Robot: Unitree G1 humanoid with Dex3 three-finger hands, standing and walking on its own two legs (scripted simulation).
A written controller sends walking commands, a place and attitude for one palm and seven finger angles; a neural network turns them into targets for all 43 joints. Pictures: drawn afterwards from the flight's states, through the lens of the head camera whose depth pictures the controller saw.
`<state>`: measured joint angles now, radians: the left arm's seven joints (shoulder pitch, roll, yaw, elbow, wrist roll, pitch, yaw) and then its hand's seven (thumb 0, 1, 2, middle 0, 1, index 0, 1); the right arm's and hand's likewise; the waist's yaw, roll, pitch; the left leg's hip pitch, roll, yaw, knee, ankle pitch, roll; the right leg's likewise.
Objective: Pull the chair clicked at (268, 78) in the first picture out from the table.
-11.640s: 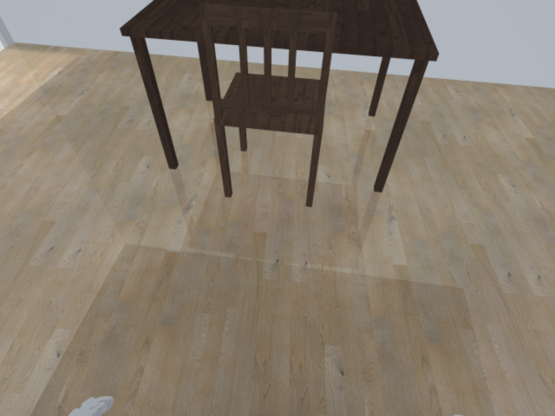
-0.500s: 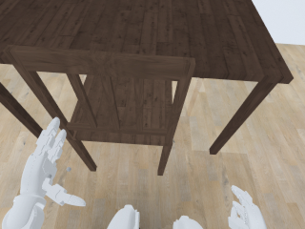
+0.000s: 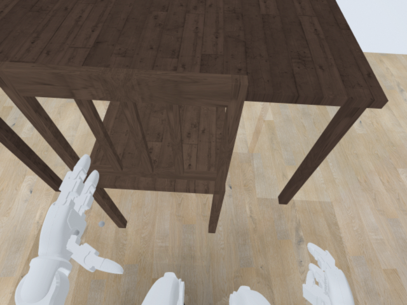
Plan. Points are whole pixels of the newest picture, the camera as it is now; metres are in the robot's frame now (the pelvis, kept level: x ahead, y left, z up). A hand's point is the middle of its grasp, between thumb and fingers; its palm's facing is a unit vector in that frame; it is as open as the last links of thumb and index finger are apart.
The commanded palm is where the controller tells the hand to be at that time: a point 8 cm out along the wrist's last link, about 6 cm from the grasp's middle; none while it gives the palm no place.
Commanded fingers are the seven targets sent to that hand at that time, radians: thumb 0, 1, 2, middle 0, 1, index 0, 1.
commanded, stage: aim the fingers beside a spindle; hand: left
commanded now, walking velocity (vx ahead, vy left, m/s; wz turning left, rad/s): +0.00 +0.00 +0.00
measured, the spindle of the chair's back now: (140, 141) +0.46 +0.17 -0.01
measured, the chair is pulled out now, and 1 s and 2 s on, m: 0.00 0.00 0.00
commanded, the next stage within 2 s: none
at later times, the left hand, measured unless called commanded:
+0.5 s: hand (117, 213) +0.28 +0.18 +0.02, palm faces -0.02 -1.00 -0.04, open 16.9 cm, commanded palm +0.26 +0.23 +0.02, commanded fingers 0.00 -0.50 0.30 -0.06 -0.08 -0.06 -0.08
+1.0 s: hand (131, 202) +0.31 +0.16 +0.01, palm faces -0.02 -1.00 -0.04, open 16.9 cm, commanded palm +0.29 +0.21 +0.00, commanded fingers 0.00 -0.50 0.30 -0.06 -0.08 -0.06 -0.08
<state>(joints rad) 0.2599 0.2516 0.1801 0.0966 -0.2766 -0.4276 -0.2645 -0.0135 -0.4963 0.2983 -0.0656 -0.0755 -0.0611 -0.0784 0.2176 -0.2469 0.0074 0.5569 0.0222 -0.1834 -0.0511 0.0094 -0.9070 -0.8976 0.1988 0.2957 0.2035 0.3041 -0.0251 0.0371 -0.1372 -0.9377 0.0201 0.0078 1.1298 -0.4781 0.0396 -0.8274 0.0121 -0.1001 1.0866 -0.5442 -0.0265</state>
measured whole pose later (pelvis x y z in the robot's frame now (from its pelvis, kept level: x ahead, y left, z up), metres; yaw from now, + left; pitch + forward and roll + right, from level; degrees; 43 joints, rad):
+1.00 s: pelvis -0.01 +0.00 -0.02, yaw -1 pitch +21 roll -2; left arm 0.02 0.21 0.13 0.27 -0.21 -0.48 -0.15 -0.01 -0.50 0.30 -0.06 -0.08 -0.06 -0.08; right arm 0.20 -0.25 0.00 0.57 0.01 -0.10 -0.02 0.01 -0.91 -0.90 0.20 0.30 0.20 0.30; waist -0.03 0.04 -0.15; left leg -1.09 0.02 0.02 1.24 -0.51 0.04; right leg -1.00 0.01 -0.09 1.22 -0.58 -0.03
